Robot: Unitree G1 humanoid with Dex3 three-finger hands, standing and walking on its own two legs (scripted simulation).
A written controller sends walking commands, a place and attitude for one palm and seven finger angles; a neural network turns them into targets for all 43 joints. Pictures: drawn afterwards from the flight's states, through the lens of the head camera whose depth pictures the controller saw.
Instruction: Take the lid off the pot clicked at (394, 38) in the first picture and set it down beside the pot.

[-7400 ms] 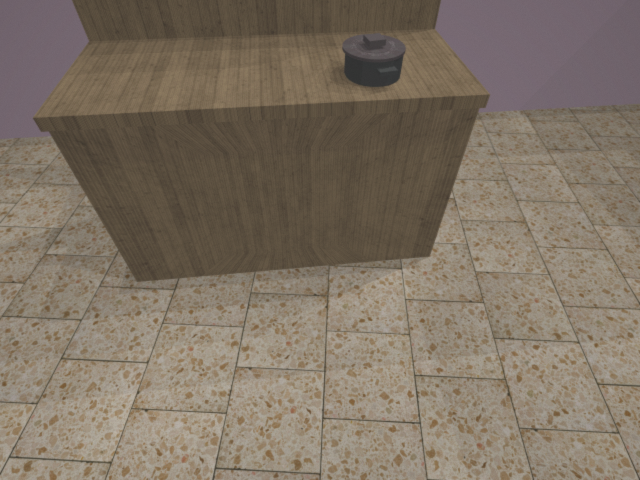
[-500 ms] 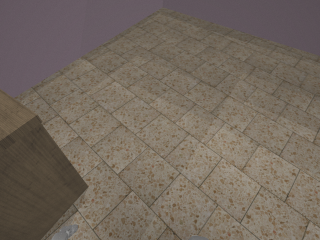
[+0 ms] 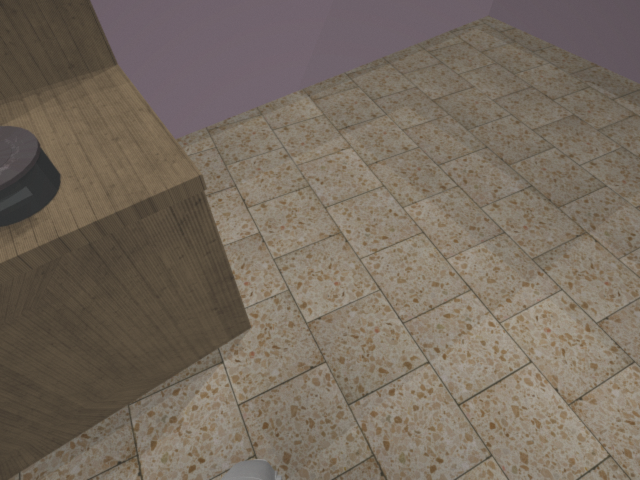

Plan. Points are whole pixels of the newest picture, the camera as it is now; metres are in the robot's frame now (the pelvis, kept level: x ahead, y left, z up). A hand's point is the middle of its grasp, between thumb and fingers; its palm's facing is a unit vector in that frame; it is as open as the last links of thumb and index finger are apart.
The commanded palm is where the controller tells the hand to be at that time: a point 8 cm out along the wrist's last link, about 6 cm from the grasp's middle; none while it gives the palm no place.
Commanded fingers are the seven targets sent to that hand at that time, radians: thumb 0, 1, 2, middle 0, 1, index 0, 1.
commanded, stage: turn to face it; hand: left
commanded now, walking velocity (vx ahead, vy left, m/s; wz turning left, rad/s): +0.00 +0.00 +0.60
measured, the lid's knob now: out of the picture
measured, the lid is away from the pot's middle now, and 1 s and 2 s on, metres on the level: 0.00 0.00 0.00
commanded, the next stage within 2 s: take the last steps up to it in 0.98 s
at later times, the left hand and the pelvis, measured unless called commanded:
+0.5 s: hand out of the picture +0.07 +0.26 -0.14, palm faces +0.31 -0.91 -0.28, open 7.4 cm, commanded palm none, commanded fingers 0.00 0.90 0.90 -0.20 -0.30 -0.20 -0.30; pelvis +0.01 +0.02 +0.00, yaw +17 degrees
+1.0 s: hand out of the picture -0.08 +0.18 -0.16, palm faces +0.57 -0.77 -0.27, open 7.4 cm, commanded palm none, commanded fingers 0.00 0.90 0.90 -0.20 -0.30 -0.20 -0.30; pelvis +0.01 +0.00 +0.00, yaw +33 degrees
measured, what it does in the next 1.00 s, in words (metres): steps on the spot, turning left: left foot, then right foot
